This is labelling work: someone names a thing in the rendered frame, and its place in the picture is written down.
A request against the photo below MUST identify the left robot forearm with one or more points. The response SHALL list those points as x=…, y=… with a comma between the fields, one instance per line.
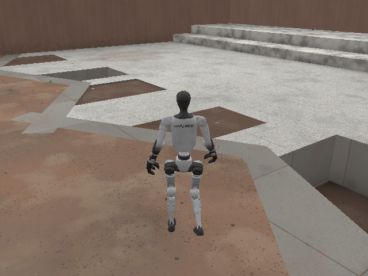
x=154, y=153

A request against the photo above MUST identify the humanoid robot torso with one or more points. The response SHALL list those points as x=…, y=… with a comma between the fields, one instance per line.
x=184, y=134

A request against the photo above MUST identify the right robot forearm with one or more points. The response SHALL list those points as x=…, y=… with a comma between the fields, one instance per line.
x=211, y=149

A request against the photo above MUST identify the left robot hand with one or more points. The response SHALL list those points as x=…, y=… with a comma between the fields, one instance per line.
x=150, y=166

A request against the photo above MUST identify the robot right upper arm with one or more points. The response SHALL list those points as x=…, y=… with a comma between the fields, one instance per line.
x=201, y=121

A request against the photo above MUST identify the robot left upper arm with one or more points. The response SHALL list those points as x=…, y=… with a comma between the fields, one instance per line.
x=166, y=121

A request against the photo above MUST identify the right robot hand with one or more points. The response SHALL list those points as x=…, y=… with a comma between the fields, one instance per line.
x=212, y=160

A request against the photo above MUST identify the left robot thigh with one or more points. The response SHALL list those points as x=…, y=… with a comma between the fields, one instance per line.
x=170, y=172

